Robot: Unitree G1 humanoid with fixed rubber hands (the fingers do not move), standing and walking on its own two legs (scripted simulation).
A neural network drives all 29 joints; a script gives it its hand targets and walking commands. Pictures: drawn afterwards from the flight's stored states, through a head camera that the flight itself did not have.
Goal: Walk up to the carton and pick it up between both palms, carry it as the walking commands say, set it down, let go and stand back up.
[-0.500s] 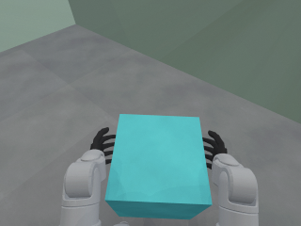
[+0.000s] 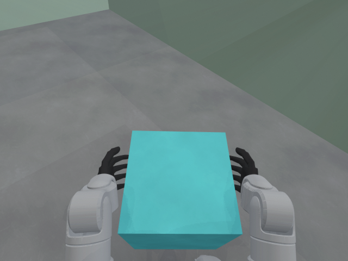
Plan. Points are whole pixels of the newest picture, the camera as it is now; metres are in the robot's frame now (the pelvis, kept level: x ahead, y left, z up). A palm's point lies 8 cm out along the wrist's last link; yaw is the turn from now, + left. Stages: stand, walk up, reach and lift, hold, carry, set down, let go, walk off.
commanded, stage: carry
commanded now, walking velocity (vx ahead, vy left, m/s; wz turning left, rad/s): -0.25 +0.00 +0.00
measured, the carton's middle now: (177, 194) +0.28 +0.02 +0.01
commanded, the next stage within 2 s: none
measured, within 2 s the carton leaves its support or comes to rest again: neither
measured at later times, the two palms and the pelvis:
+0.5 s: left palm out of the picture +0.10 +0.11 +0.09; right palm out of the picture +0.08 -0.19 +0.08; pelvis -0.18 -0.01 +0.00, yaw -2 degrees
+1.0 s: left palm out of the picture -0.06 +0.14 +0.09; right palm out of the picture -0.08 -0.15 +0.08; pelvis -0.34 +0.01 +0.00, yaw -3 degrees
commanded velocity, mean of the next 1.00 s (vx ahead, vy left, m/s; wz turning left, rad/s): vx -0.15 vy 0.00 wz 0.00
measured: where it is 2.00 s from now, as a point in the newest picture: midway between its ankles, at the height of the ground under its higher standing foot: outside the picture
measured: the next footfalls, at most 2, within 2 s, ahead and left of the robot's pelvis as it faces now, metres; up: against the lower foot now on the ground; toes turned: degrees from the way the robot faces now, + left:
right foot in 0.20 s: -0.08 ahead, -0.13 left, +0.00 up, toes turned -6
left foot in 0.60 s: -0.23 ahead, +0.12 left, +0.00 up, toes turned -15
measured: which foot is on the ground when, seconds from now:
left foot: down 0.00-0.20, up 0.22-0.58, down 0.60-1.00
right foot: up 0.00-0.18, down 0.20-0.60, up 0.62-0.90, down 0.92-1.00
